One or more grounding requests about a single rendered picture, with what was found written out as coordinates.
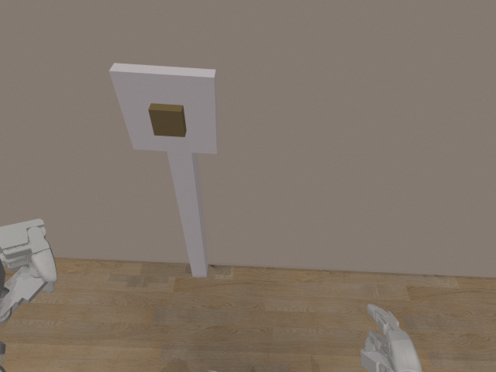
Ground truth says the robot right hand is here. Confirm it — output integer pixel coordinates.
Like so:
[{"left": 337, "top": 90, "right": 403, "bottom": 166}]
[{"left": 360, "top": 304, "right": 422, "bottom": 372}]

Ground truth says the robot left hand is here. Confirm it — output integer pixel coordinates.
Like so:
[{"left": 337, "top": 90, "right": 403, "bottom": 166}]
[{"left": 0, "top": 219, "right": 57, "bottom": 325}]

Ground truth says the panel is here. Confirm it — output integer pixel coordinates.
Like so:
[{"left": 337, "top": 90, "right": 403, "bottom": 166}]
[{"left": 109, "top": 63, "right": 218, "bottom": 277}]

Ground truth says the button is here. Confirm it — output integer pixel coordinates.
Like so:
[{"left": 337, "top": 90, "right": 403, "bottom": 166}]
[{"left": 148, "top": 103, "right": 187, "bottom": 137}]

